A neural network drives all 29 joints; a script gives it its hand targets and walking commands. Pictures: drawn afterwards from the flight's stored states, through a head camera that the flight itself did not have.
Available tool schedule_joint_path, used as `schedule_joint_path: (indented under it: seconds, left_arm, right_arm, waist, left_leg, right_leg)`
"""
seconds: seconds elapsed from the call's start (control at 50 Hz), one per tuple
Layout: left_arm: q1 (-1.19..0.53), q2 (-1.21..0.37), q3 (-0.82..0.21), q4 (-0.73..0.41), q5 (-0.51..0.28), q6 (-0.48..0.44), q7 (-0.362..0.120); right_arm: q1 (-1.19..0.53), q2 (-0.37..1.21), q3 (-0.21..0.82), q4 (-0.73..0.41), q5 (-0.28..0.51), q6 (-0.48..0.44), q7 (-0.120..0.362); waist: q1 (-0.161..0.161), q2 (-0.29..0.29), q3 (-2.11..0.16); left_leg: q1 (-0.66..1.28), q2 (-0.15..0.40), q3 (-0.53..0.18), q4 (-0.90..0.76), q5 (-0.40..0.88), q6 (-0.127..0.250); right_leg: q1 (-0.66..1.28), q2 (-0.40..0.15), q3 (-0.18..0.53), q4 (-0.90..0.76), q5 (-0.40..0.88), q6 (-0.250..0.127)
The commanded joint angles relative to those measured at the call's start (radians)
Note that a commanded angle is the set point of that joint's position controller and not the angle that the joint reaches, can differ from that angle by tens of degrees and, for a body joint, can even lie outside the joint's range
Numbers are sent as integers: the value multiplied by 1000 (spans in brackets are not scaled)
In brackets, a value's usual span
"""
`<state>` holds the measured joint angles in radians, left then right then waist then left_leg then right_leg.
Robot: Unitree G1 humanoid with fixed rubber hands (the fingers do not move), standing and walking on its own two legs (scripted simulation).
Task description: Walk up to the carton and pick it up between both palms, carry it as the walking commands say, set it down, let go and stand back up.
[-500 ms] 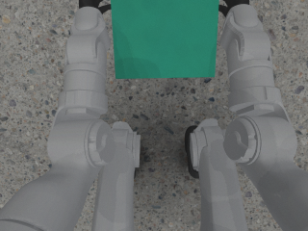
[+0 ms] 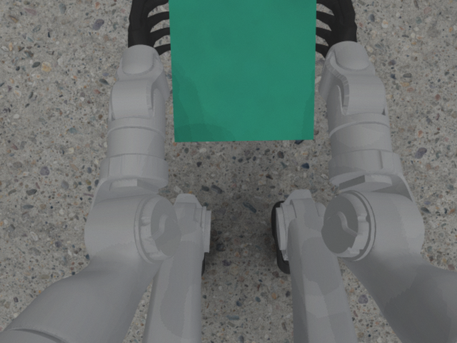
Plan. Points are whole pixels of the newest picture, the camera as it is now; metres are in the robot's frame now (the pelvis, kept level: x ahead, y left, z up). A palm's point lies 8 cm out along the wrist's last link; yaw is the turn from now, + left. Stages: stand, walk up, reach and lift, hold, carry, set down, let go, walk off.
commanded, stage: reach and lift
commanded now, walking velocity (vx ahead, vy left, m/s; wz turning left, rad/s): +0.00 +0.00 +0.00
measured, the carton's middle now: (239, 72) +0.52 -0.01 -0.16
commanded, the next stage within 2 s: none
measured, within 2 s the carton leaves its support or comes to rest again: neither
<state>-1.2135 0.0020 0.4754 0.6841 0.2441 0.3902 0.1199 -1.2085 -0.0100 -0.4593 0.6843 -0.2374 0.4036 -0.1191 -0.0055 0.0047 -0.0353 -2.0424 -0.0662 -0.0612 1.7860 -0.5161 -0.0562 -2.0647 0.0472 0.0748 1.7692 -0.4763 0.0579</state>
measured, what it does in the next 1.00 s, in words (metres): rises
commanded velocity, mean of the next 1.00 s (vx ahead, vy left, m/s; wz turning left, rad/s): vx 0.00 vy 0.00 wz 0.00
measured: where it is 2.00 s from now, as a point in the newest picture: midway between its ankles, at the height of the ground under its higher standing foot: (240, 252)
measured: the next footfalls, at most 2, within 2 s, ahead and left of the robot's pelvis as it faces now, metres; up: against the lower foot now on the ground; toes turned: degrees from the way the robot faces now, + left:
none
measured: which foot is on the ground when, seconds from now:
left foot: down 0.00-1.00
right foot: down 0.00-1.00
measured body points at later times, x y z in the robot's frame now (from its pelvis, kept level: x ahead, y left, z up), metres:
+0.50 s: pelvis +0.01 +0.00 +0.05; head +0.27 -0.01 +0.42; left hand +0.52 +0.13 -0.01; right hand +0.51 -0.15 -0.01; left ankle +0.10 +0.13 -0.45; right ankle +0.11 -0.13 -0.45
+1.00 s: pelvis +0.02 +0.00 +0.11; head +0.24 -0.01 +0.50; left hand +0.50 +0.13 +0.06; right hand +0.49 -0.15 +0.06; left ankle +0.10 +0.13 -0.45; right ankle +0.11 -0.13 -0.45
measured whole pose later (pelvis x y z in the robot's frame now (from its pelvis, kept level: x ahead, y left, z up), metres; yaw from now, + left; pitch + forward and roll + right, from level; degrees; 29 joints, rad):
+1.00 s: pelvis +0.02 +0.00 +0.11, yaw +0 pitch +37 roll +1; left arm -0.92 -0.12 0.49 0.63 0.30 0.39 0.12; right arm -0.92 0.12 -0.49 0.62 -0.31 0.40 -0.11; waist 0.00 0.00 -0.17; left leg -1.61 -0.05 -0.06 1.42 -0.46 -0.04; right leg -1.63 0.03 0.08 1.41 -0.43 0.04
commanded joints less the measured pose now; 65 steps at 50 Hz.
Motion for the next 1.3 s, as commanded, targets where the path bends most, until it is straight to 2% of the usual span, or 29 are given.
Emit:
schedule_joint_path:
  seconds: [0.0,0.82,1.28]
  left_arm:
    - [-665,-1032,-509,36,-179,-17,-324]
    - [-417,-1148,-516,38,-138,-11,-341]
    - [-212,-1205,-562,-1,-110,-24,-350]
  right_arm:
    - [-699,1032,512,-2,187,-33,310]
    - [-431,1157,511,14,132,-21,326]
    - [-226,1201,548,-18,99,-38,349]
  waist:
    - [0,-9,-1208]
    - [0,-10,-1095]
    - [0,-9,-981]
  left_leg:
    - [584,-116,154,-189,255,19]
    - [838,-122,119,-476,251,23]
    - [1062,-110,78,-674,329,28]
  right_leg:
    - [715,120,-163,-153,264,-21]
    - [957,126,-128,-444,254,-22]
    - [1152,119,-94,-645,326,-31]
